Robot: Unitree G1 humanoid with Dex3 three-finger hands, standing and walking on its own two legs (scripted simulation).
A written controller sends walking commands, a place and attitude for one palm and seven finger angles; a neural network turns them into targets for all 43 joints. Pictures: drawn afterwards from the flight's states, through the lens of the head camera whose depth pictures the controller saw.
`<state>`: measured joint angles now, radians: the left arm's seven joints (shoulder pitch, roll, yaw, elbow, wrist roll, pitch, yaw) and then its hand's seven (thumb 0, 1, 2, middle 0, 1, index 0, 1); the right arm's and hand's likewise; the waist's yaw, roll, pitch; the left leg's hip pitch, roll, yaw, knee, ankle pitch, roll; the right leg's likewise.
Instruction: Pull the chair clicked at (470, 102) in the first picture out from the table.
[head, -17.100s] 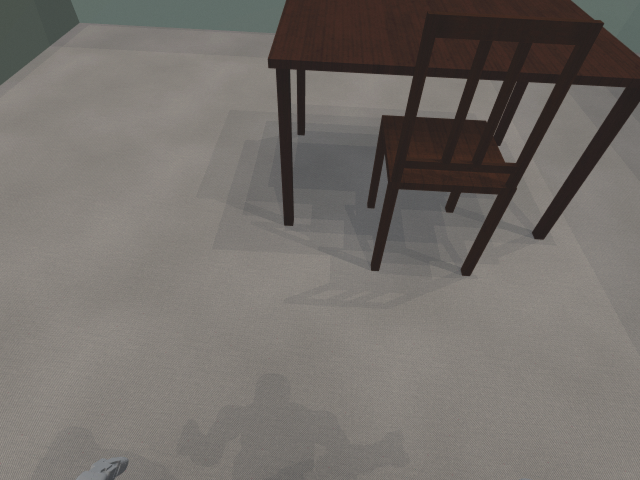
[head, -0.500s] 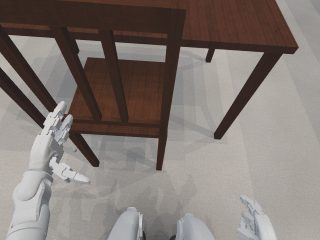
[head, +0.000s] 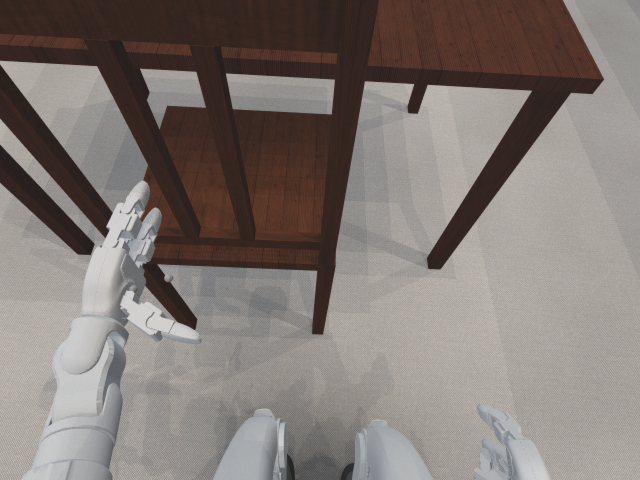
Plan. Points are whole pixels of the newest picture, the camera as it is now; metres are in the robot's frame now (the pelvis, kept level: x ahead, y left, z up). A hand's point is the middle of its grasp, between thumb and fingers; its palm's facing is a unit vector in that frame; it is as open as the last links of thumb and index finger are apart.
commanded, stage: aim the fingers beside a spindle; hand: left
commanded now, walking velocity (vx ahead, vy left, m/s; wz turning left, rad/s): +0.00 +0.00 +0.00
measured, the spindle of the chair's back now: (160, 163) +0.49 +0.23 +0.06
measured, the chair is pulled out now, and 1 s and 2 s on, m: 0.00 0.00 0.00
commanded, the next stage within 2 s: none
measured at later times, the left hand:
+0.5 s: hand (164, 282) +0.34 +0.20 +0.01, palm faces +0.01 -1.00 -0.05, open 16.9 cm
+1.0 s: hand (146, 278) +0.34 +0.22 +0.03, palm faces +0.02 -1.00 -0.06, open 16.9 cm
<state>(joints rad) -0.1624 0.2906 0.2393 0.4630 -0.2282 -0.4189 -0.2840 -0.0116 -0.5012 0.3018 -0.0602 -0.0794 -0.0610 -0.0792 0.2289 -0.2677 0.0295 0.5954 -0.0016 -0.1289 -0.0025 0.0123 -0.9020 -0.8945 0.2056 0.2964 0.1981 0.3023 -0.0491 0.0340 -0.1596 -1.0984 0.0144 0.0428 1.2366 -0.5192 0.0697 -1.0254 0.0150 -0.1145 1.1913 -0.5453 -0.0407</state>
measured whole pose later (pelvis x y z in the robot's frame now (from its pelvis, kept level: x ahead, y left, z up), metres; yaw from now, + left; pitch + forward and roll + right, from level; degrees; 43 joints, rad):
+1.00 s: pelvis +0.00 +0.00 +0.00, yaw +0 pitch +22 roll -3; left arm -0.16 0.34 0.30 0.48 -0.25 -0.43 -0.30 -0.01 -0.50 0.30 -0.06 -0.08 -0.06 -0.08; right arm 0.22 -0.27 0.04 0.59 0.00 -0.13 0.00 0.01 -0.90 -0.89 0.20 0.30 0.20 0.30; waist -0.05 0.03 -0.16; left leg -1.11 0.02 0.03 1.25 -0.52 0.06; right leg -1.03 0.02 -0.12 1.20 -0.55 -0.05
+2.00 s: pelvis +0.00 -0.01 -0.01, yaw +0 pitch +21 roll -3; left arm -0.15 0.31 0.30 0.46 -0.21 -0.45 -0.25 -0.01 -0.50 0.30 -0.07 -0.08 -0.07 -0.08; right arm 0.21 -0.26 0.03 0.58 -0.01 -0.13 -0.01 0.01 -0.90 -0.89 0.20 0.30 0.20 0.30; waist -0.05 0.02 -0.15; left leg -1.12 0.03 0.03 1.27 -0.53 0.05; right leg -1.04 0.03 -0.12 1.22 -0.55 -0.06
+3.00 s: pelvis +0.00 +0.01 +0.00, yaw +0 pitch +22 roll -4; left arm -0.11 0.26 0.21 0.44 -0.23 -0.42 -0.29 -0.01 -0.50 0.30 -0.06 -0.08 -0.06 -0.08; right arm 0.23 -0.27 0.03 0.59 -0.01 -0.15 0.00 0.01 -0.90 -0.89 0.21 0.30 0.20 0.30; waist -0.05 0.03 -0.16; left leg -1.12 0.01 0.04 1.25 -0.52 0.08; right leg -1.04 0.02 -0.11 1.19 -0.54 -0.03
